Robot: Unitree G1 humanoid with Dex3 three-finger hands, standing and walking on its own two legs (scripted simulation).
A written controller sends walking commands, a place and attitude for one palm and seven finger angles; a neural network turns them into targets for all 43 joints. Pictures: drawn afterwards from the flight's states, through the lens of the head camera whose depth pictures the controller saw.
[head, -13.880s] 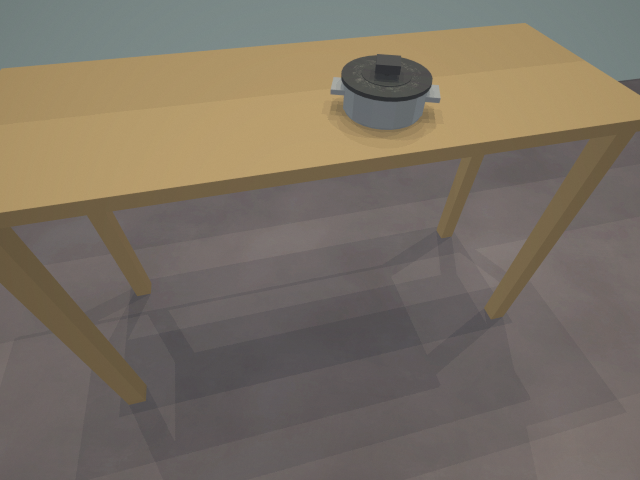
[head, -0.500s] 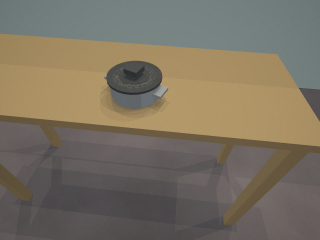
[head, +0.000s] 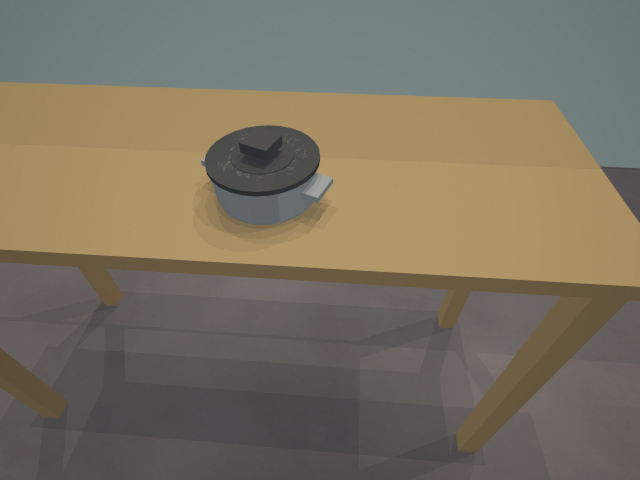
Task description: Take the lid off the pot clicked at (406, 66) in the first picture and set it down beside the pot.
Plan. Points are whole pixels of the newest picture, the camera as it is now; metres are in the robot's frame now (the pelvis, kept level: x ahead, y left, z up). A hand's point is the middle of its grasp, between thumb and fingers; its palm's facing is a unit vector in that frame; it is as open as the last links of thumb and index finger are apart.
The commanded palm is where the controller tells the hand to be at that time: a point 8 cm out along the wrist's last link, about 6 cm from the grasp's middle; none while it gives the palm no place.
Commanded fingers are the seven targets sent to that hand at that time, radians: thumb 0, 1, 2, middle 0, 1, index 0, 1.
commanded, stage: look again from close up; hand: left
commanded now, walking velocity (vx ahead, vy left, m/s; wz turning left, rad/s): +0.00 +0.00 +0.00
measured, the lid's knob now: (261, 144) +0.53 +0.11 +0.16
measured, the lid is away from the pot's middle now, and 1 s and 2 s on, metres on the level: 0.00 0.00 0.00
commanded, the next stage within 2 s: lift the closed hand beside the body in 0.72 s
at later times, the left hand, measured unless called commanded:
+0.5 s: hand out of the picture +0.04 +0.16 -0.17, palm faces +0.01 -0.98 -0.19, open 7.3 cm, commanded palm none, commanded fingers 0.00 0.90 0.90 -0.20 -0.30 -0.20 -0.30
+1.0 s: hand (186, 460) +0.17 +0.18 -0.06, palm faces +0.22 -0.94 -0.28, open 6.8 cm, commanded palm +0.10 +0.22 -0.01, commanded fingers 0.00 0.90 0.90 -0.64 -0.78 -0.64 -0.78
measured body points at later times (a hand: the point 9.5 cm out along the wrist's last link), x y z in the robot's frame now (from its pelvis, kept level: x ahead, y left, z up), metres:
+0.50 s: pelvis +0.02 -0.01 +0.01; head +0.04 +0.00 +0.45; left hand +0.04 +0.22 -0.16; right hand +0.05 -0.24 -0.15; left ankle +0.02 +0.09 -0.73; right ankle -0.02 -0.14 -0.73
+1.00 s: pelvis +0.02 -0.01 +0.01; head +0.01 -0.03 +0.46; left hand +0.15 +0.23 -0.03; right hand +0.12 -0.25 -0.12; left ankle +0.02 +0.09 -0.73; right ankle -0.02 -0.14 -0.73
